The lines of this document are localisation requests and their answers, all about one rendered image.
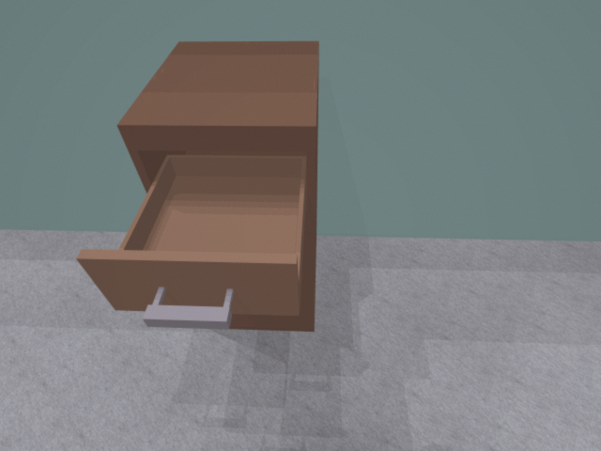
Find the drawer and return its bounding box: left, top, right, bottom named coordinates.
left=76, top=155, right=307, bottom=316

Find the cabinet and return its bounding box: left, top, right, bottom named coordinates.
left=117, top=41, right=319, bottom=332

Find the handle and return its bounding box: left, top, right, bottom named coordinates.
left=143, top=287, right=234, bottom=330

